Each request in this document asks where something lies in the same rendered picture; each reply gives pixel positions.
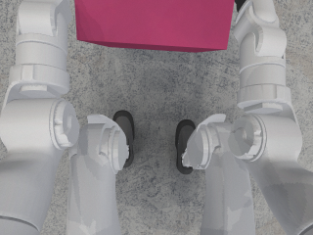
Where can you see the robot left forearm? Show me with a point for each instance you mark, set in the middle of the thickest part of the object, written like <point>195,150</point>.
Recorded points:
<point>40,69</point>

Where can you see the right robot hand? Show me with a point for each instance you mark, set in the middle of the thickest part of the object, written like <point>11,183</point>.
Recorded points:
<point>239,4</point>

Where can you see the robot right shin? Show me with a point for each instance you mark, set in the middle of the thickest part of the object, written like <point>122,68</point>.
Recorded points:
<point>188,157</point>

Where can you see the right robot foot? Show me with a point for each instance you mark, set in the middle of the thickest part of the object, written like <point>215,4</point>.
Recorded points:
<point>184,130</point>

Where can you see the carton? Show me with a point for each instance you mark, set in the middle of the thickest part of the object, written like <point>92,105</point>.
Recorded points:
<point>166,25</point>

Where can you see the robot right upper arm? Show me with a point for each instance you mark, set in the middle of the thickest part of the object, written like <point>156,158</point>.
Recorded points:
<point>269,146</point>

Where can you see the robot right forearm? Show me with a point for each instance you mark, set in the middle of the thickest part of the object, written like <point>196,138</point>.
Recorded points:
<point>262,66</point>

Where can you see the robot left upper arm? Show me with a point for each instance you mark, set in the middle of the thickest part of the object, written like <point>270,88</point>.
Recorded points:
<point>36,132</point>

